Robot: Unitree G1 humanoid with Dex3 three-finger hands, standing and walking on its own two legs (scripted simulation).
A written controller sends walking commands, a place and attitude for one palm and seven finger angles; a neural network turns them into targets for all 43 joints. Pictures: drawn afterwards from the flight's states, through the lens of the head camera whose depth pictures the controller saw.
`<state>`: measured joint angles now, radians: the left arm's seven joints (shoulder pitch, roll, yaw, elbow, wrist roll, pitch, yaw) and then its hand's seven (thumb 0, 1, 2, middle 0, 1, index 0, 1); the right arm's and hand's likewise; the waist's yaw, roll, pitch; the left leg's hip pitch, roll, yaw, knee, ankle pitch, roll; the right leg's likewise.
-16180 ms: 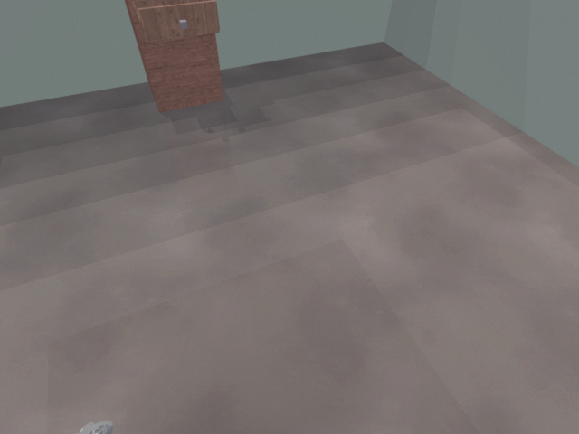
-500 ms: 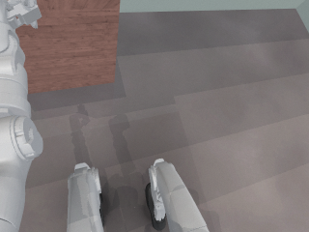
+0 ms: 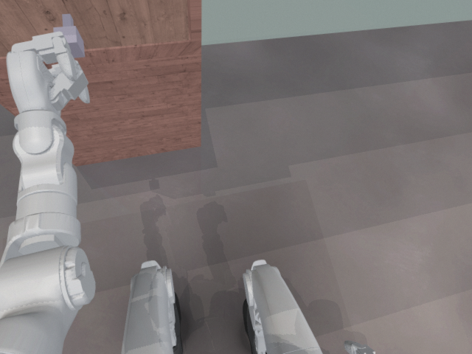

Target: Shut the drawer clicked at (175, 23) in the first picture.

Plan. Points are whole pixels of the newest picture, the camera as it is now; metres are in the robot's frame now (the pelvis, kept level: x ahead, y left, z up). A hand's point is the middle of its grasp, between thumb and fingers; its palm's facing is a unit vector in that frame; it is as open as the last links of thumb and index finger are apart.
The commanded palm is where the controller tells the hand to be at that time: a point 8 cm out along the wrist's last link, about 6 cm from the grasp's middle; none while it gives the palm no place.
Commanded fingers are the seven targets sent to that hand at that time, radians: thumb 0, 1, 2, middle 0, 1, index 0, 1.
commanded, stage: draw the hand back to the body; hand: left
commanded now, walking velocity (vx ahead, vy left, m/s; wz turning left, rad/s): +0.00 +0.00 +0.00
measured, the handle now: (68, 34) +0.63 +0.23 +0.02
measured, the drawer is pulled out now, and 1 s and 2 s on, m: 0.00 0.00 0.00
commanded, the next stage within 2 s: step back with the hand held close in 1.24 s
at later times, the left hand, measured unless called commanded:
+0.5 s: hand out of the picture +0.35 +0.21 +0.18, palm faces +0.16 -0.96 -0.23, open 3.2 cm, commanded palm +0.31 +0.27 +0.21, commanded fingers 0.00 0.90 0.90 -1.40 -1.60 -1.40 -1.60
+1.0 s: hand out of the picture +0.24 +0.25 +0.33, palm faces +0.44 -0.82 -0.37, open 3.2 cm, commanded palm +0.18 +0.29 +0.36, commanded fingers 0.00 0.90 0.90 -1.40 -1.60 -1.40 -1.60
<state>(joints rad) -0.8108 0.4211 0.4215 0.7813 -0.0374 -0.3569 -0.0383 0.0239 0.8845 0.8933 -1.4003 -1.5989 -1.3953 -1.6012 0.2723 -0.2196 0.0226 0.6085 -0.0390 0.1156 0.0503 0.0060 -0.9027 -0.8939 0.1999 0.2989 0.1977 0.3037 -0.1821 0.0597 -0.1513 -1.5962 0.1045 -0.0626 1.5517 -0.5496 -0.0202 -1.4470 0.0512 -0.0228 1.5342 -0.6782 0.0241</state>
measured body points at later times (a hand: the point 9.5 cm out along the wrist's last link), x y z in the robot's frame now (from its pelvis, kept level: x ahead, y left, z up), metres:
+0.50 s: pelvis +0.04 +0.00 +0.14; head +0.09 +0.01 +0.59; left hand +0.34 +0.26 +0.20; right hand +0.22 -0.23 +0.05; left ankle +0.06 +0.13 -0.55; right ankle +0.02 -0.14 -0.55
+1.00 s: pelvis +0.06 +0.00 +0.19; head +0.05 -0.03 +0.64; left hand +0.21 +0.29 +0.35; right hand +0.29 -0.19 +0.12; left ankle +0.06 +0.13 -0.55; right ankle +0.02 -0.14 -0.55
